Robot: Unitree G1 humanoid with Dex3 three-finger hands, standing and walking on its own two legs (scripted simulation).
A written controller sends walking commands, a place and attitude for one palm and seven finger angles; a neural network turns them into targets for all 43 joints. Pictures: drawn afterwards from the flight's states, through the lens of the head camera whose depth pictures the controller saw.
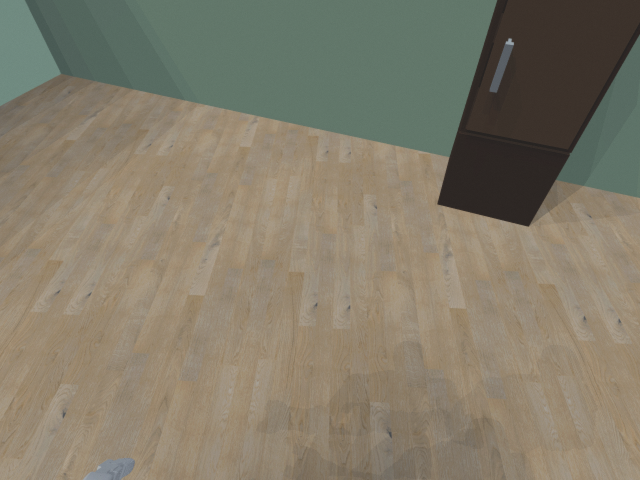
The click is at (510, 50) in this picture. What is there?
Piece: cupboard door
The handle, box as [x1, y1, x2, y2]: [489, 38, 513, 92]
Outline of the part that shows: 509,38 508,41 506,41 489,91 496,92 513,45 513,42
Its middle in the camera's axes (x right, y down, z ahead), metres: +0.61 -0.58 +1.29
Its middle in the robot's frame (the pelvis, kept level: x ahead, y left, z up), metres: +1.38 -0.54 -0.08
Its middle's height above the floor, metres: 0.69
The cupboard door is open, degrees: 0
